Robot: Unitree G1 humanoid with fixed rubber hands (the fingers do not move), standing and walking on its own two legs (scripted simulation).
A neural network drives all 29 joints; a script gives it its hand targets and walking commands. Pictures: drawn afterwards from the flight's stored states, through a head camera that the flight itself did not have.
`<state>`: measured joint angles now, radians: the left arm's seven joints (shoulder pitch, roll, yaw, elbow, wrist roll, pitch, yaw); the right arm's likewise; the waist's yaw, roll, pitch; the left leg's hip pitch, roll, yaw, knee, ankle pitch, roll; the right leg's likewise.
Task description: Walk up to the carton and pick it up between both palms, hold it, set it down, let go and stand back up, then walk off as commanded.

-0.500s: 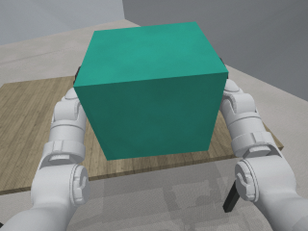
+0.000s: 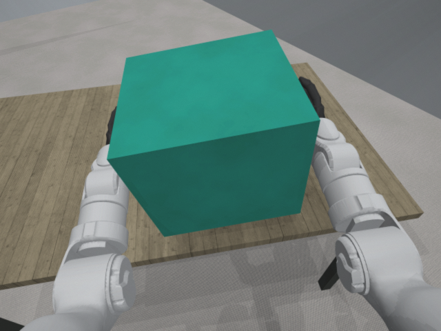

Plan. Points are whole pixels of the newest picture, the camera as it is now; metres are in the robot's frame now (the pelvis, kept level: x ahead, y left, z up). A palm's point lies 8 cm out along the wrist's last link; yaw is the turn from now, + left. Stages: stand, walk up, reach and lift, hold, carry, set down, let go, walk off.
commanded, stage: set down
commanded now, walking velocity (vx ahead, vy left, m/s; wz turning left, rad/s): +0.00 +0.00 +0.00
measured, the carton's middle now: (215, 137) +0.41 +0.01 +0.15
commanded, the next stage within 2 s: none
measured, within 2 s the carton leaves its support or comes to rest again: neither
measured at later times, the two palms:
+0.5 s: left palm (132, 153) +0.41 +0.17 +0.12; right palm (321, 130) +0.41 -0.18 +0.16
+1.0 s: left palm (135, 148) +0.43 +0.17 +0.11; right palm (318, 139) +0.42 -0.18 +0.13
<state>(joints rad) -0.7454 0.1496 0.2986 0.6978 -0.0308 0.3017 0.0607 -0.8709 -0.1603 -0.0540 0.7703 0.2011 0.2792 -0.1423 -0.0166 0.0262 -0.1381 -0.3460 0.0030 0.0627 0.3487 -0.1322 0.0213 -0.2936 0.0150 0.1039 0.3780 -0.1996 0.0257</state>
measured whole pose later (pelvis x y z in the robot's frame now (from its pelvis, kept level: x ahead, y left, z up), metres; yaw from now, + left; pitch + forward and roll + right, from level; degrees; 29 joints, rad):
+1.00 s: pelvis +0.00 +0.00 +0.00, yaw +0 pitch +5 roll +0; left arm -0.89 0.20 0.30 1.09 -0.01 0.02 -0.02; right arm -0.84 -0.08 -0.21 0.83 0.00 0.13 -0.11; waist -0.06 0.02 -0.04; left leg -0.30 0.00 0.06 0.35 -0.14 0.02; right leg -0.24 0.01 0.10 0.36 -0.21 0.03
